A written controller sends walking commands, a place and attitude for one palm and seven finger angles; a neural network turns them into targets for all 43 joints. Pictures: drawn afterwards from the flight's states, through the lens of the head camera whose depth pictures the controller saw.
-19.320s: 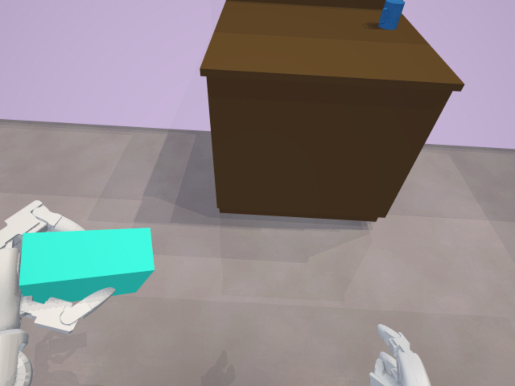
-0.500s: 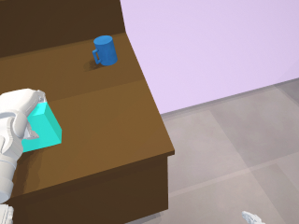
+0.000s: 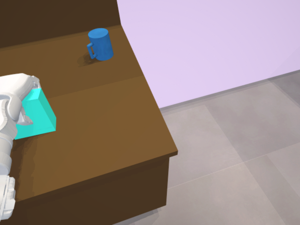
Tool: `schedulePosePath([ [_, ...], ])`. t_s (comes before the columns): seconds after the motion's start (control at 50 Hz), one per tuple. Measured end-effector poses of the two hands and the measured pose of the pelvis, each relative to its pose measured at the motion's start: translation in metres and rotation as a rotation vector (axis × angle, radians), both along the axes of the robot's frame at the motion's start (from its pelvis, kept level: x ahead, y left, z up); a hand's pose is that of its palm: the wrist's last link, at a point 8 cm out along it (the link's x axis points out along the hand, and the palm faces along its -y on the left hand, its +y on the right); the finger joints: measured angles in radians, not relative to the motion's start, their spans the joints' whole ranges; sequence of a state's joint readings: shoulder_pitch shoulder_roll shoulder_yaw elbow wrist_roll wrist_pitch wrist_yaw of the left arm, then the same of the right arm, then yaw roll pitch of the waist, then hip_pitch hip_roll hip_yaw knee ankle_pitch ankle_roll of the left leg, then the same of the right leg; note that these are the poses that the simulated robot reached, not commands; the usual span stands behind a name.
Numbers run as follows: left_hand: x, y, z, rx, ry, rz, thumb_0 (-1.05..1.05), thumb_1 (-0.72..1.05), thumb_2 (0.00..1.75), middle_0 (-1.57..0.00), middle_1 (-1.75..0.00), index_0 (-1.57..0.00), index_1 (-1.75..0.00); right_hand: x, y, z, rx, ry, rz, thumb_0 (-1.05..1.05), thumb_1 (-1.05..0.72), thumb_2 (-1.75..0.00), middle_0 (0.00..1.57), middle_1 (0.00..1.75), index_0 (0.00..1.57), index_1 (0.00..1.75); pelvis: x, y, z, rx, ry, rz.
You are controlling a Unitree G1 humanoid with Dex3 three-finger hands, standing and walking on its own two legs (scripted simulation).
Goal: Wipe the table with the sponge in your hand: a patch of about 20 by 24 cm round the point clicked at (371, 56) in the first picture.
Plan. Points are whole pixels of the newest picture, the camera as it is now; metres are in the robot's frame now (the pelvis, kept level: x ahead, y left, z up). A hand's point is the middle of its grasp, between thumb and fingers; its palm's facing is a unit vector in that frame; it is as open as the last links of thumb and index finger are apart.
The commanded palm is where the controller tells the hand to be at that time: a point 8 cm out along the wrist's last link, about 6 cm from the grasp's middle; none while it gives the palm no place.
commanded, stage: wipe forward along the first lane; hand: left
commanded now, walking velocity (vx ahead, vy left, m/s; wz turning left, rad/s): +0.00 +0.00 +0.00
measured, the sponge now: (31, 119) +0.37 +0.37 +0.07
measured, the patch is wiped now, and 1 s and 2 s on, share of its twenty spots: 0.25 0.35 0.45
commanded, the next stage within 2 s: slide across to the middle lane in 0.30 s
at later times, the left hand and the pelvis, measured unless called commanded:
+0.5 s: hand (24, 91) +0.43 +0.39 +0.13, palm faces -0.15 +0.04 -0.99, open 9.7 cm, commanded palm +0.42 +0.36 +0.16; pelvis +0.02 +0.03 +0.00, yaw -1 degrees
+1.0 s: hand (45, 87) +0.44 +0.33 +0.13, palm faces -0.05 +0.01 -1.00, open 9.7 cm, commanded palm +0.43 +0.31 +0.17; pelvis +0.04 +0.03 +0.01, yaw +1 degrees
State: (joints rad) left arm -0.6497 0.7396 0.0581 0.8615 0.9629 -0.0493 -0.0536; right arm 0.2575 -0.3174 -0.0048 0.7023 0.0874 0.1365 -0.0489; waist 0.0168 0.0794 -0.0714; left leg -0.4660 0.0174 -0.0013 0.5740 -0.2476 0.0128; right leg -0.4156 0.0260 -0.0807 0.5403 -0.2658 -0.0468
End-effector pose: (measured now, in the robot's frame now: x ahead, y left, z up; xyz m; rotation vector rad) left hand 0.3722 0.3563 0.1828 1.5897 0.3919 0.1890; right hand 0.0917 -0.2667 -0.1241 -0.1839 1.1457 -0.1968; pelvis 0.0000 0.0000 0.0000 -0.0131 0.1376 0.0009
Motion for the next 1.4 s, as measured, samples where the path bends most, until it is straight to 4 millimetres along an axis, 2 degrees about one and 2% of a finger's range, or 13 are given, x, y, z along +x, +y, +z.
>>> schedulePosePath([
  [0.46, 0.043, 0.026, -0.001, 0.001, 0.012, -0.017, 0.01, -0.52, 1.09, -0.82, -1.34, -0.81, -1.39, -0.014, 0.017, 0.008, -0.03, 0.079, -0.045, 0.01, -0.9, -0.9, 0.2, 0.3, 0.2, 0.3, 0.015, 0.025, 0.002, -0.012, 0.044, -0.017],
  [0.56, 0.044, 0.017, -0.001, 0.043, 0.003, -0.067, 0.01, -0.51, 1.09, -0.81, -1.36, -0.8, -1.4, -0.014, 0.023, 0.006, -0.018, 0.099, -0.05, 0.01, -0.9, -0.9, 0.2, 0.3, 0.2, 0.3, 0.02, 0.031, 0.004, -0.014, 0.034, -0.017],
  [0.64, 0.042, 0.012, 0.001, -0.004, -0.053, -0.084, 0.01, -0.51, 1.09, -0.8, -1.37, -0.78, -1.42, -0.004, 0.032, 0.004, -0.002, 0.093, -0.045, 0.01, -0.9, -0.9, 0.2, 0.3, 0.2, 0.3, 0.025, 0.035, 0.005, -0.012, 0.018, -0.011],
  [0.9, 0.051, -0.02, 0.001, 0.002, -0.081, -0.047, 0.01, -0.5, 1.1, -0.79, -1.39, -0.77, -1.43, 0.074, 0.058, 0.011, 0.057, -0.058, 0.058, 0.01, -0.9, -0.9, 0.2, 0.3, 0.2, 0.3, 0.034, 0.037, 0.009, -0.004, -0.012, 0.015],
  [1.02, 0.056, -0.037, 0.001, -0.013, -0.079, -0.051, 0.0, -0.49, 1.1, -0.78, -1.39, -0.77, -1.44, 0.095, 0.058, 0.017, 0.062, -0.103, 0.08, 0.01, -0.9, -0.9, 0.2, 0.3, 0.2, 0.3, 0.04, 0.032, 0.009, 0.0, -0.016, 0.018],
  [1.12, 0.062, -0.05, 0.0, -0.016, -0.072, -0.053, 0.0, -0.49, 1.1, -0.78, -1.4, -0.76, -1.44, 0.099, 0.05, 0.018, 0.055, -0.098, 0.085, 0.01, -0.9, -0.9, 0.2, 0.3, 0.2, 0.3, 0.043, 0.026, 0.009, 0.003, -0.02, 0.02],
  [1.22, 0.065, -0.054, -0.001, -0.016, -0.063, -0.039, 0.0, -0.5, 1.1, -0.78, -1.39, -0.77, -1.44, 0.092, 0.038, 0.016, 0.045, -0.076, 0.069, 0.01, -0.9, -0.9, 0.2, 0.3, 0.2, 0.3, 0.045, 0.019, 0.01, 0.005, -0.019, 0.014],
  [1.4, 0.048, -0.065, -0.001, -0.031, -0.11, -0.051, 0.0, -0.48, 1.09, -0.76, -1.41, -0.74, -1.46, 0.081, 0.02, 0.012, 0.056, -0.061, 0.036, 0.01, -0.9, -0.9, 0.19, 0.3, 0.2, 0.3, 0.051, 0.011, 0.01, 0.006, -0.034, -0.003],
])
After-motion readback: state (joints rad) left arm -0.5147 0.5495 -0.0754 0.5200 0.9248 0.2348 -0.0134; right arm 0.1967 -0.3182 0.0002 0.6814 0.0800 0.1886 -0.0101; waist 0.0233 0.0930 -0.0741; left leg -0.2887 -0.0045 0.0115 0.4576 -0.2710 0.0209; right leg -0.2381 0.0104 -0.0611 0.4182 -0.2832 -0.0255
